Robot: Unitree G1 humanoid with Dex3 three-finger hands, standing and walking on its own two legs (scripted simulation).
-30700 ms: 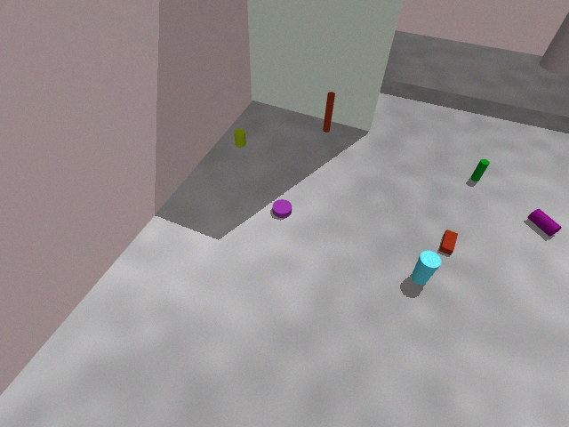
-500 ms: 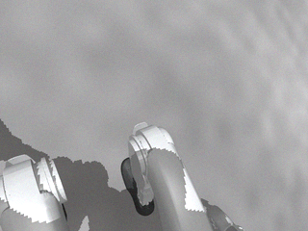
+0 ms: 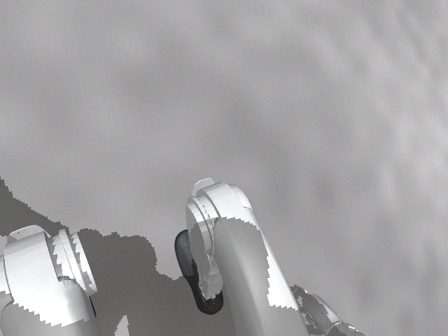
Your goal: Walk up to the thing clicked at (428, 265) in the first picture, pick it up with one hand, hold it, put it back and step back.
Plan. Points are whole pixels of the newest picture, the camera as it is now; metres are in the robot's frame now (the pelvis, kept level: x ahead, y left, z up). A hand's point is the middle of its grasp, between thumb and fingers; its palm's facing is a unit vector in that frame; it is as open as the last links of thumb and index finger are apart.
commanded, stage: close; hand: left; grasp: from above
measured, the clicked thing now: out of the picture +0.48 +0.39 -0.24
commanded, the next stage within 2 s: none
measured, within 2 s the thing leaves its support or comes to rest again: neither
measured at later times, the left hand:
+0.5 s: hand out of the picture +0.46 +0.38 -0.19, palm faces -0.43 -0.12 -0.90, open 10.5 cm
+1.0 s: hand out of the picture +0.46 +0.38 -0.19, palm faces -0.43 -0.12 -0.89, open 10.6 cm
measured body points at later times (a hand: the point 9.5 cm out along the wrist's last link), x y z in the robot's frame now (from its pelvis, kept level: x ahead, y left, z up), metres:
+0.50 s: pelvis +0.00 +0.00 +0.00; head +0.26 +0.13 +0.34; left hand +0.48 +0.39 -0.14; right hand +0.07 -0.26 -0.07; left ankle +0.07 +0.13 -0.28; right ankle +0.11 -0.13 -0.28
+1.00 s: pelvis +0.00 +0.00 +0.00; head +0.26 +0.13 +0.34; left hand +0.48 +0.39 -0.14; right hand +0.07 -0.26 -0.07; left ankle +0.07 +0.13 -0.28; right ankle +0.11 -0.13 -0.28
